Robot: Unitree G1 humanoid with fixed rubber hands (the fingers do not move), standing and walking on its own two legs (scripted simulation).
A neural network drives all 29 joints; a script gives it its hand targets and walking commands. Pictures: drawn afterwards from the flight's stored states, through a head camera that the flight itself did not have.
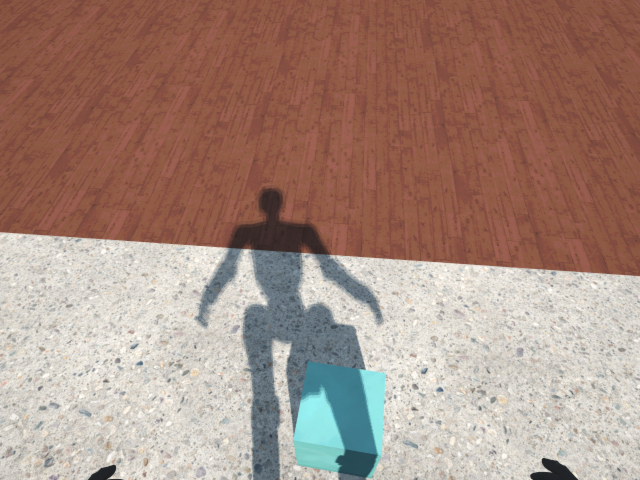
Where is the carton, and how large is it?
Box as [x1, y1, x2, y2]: [293, 361, 385, 477]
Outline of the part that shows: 308,361 293,439 297,464 365,477 371,477 381,455 385,373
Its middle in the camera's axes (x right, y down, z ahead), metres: +0.06 +0.49 +1.07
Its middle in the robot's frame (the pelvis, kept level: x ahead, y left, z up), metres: +0.40 -0.05 -0.66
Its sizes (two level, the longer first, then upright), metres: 0.210 0.200 0.250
